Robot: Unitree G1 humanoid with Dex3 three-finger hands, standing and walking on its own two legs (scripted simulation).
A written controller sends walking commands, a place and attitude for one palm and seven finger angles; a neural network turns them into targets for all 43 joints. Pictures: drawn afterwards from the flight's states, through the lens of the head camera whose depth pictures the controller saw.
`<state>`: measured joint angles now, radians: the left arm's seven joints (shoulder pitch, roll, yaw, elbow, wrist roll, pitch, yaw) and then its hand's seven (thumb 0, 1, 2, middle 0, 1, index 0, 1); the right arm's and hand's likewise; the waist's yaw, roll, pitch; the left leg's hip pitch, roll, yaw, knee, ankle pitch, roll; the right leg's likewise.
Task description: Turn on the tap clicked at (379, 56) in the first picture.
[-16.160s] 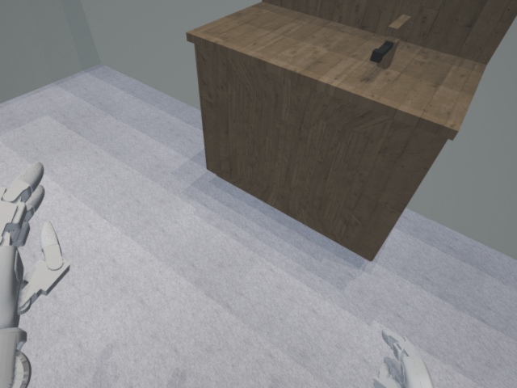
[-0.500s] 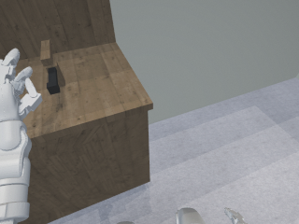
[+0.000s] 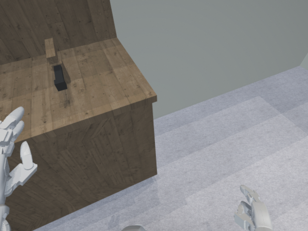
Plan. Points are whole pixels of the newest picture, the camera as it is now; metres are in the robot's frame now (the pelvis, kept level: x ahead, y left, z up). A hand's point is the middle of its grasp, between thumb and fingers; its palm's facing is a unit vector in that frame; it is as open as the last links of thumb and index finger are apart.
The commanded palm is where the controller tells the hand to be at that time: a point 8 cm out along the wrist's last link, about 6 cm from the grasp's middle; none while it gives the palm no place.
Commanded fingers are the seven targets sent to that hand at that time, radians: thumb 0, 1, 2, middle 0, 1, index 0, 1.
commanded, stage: bring the hand home and regain balance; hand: left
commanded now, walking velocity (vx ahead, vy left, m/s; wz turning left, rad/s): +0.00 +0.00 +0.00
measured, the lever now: (60, 84) +0.50 +0.34 +0.11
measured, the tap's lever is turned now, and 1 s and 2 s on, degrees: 0 0 0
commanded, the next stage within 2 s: come to a stop and stand still in 0.66 s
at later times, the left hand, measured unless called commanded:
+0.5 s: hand (25, 167) +0.19 +0.26 +0.16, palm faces +0.39 -0.82 -0.42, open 7.4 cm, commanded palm +0.15 +0.29 +0.19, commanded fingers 0.00 0.90 0.90 -0.20 -0.30 -0.20 -0.30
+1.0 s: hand (40, 152) +0.23 +0.24 +0.17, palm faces +0.39 -0.84 -0.38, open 7.4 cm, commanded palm +0.17 +0.28 +0.19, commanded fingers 0.00 0.90 0.90 -0.20 -0.30 -0.20 -0.30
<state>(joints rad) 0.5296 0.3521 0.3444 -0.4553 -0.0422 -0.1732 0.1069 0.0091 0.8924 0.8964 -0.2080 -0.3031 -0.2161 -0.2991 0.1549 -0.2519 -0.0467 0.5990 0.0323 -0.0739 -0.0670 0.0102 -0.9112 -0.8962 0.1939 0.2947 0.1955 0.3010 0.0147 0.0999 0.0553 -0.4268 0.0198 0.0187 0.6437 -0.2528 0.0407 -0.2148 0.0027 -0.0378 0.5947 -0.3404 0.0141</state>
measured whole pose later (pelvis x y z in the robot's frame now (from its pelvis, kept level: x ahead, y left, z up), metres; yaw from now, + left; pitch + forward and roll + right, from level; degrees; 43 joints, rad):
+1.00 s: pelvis +0.02 -0.01 +0.02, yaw +1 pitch +0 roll -1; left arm 0.48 0.35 0.31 -0.46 -0.06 -0.15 0.14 0.01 0.89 0.90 -0.21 -0.30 -0.21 -0.30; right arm 0.15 -0.20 0.00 0.60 0.01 -0.05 -0.08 0.01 -0.91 -0.90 0.20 0.30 0.20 0.30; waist 0.02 0.02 0.03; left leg -0.24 0.01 -0.02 0.48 -0.23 0.00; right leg -0.15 0.02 0.00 0.42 -0.27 0.00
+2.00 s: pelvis -0.02 +0.02 +0.02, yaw +4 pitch -1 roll -1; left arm 0.37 0.35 0.34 -0.40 -0.01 -0.22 0.09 0.01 0.90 0.90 -0.20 -0.30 -0.21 -0.30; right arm 0.22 -0.18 0.03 0.60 -0.01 -0.14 -0.02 0.01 -0.90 -0.90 0.20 0.30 0.20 0.30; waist 0.04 -0.03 0.04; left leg -0.25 -0.03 -0.02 0.38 -0.12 0.03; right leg -0.16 0.01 0.05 0.34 -0.18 0.02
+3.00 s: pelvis +0.18 -0.05 +0.00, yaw +5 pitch -3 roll +1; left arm 0.44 0.38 0.38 -0.60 -0.03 -0.19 0.16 0.01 0.89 0.90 -0.21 -0.30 -0.22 -0.30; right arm 0.14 -0.21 0.00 0.57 -0.01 -0.07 -0.05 0.01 -0.91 -0.90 0.20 0.30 0.20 0.30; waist 0.02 -0.08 0.11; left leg -0.29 0.01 0.05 0.63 -0.27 0.01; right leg -0.36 -0.03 -0.13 0.61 -0.20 -0.06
